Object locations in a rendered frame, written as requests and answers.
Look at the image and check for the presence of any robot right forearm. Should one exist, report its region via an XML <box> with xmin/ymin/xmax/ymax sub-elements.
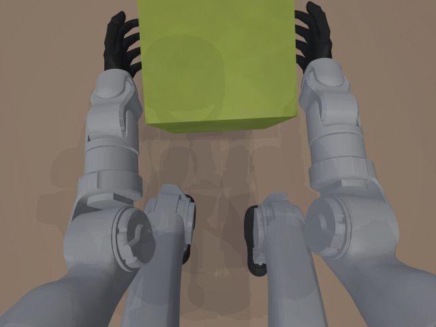
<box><xmin>298</xmin><ymin>58</ymin><xmax>399</xmax><ymax>226</ymax></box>

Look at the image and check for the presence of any robot right hand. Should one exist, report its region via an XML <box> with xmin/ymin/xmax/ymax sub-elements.
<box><xmin>294</xmin><ymin>1</ymin><xmax>332</xmax><ymax>74</ymax></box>

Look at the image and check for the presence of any left robot shin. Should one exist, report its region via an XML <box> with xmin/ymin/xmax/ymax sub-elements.
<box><xmin>144</xmin><ymin>184</ymin><xmax>188</xmax><ymax>252</ymax></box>

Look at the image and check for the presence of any carton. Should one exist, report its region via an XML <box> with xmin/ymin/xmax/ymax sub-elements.
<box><xmin>137</xmin><ymin>0</ymin><xmax>298</xmax><ymax>134</ymax></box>

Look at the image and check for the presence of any robot left hand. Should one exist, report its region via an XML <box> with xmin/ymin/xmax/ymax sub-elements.
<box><xmin>104</xmin><ymin>11</ymin><xmax>142</xmax><ymax>78</ymax></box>

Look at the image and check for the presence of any robot left upper arm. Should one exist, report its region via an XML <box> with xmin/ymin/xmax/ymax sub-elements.
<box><xmin>0</xmin><ymin>206</ymin><xmax>156</xmax><ymax>327</ymax></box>

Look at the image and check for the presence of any left robot thigh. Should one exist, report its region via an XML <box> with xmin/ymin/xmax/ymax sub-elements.
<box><xmin>120</xmin><ymin>193</ymin><xmax>195</xmax><ymax>327</ymax></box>

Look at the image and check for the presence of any robot right upper arm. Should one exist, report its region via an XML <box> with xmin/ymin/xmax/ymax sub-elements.
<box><xmin>303</xmin><ymin>193</ymin><xmax>436</xmax><ymax>327</ymax></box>

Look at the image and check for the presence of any robot left forearm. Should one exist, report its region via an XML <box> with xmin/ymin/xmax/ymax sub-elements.
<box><xmin>63</xmin><ymin>69</ymin><xmax>143</xmax><ymax>257</ymax></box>

